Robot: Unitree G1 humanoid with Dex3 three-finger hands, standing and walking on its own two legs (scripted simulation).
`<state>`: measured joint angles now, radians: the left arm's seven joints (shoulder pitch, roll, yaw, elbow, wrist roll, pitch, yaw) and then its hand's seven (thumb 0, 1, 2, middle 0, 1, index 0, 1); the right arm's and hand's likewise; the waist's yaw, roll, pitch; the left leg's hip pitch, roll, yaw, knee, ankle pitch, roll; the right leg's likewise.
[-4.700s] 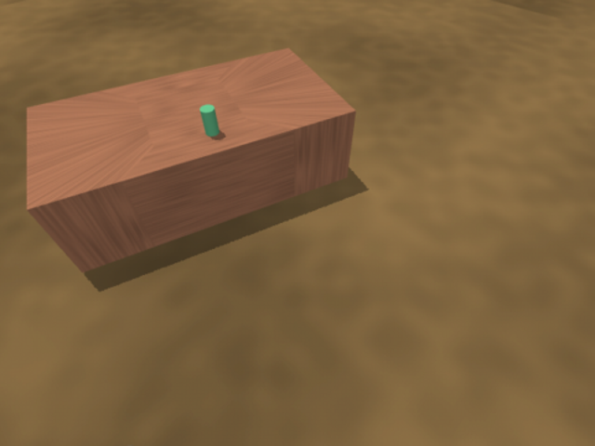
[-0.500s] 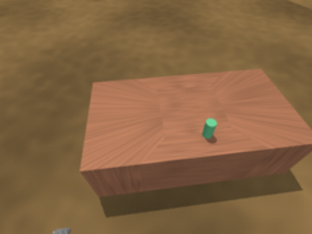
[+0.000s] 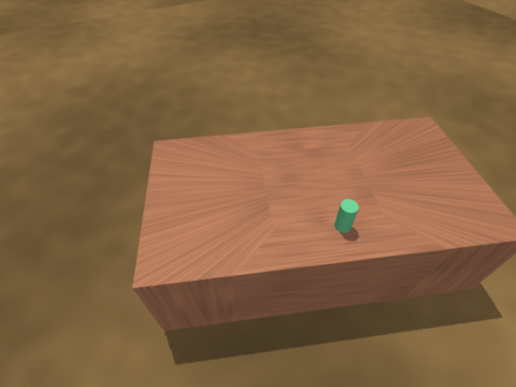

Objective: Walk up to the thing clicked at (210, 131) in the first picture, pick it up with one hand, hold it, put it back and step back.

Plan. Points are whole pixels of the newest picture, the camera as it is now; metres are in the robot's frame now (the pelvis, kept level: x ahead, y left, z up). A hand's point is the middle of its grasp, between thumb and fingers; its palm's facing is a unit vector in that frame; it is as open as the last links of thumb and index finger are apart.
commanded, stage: walk up
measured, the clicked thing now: (346, 216) +0.66 -0.24 -0.33
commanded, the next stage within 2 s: stand in 0.48 s
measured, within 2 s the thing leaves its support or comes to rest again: neither
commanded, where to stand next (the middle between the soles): +0.06 +0.01 m, yaw +2 degrees
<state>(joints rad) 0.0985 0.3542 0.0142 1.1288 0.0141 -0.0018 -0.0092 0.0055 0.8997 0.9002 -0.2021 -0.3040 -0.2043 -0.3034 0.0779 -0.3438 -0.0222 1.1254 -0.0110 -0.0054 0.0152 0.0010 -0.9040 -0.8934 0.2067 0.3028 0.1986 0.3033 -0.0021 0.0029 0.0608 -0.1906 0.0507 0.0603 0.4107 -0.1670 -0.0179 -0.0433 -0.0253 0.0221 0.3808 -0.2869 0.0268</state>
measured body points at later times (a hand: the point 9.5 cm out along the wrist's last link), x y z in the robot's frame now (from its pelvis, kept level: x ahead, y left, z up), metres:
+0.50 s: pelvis +0.00 +0.00 +0.00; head +0.01 +0.00 +0.45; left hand +0.07 +0.30 -0.13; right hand +0.08 -0.30 -0.13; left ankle +0.04 +0.13 -0.74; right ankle -0.05 -0.14 -0.74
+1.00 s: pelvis -0.01 +0.01 +0.00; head +0.00 +0.01 +0.45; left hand +0.06 +0.31 -0.13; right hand +0.07 -0.29 -0.12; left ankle +0.04 +0.13 -0.74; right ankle -0.05 -0.14 -0.74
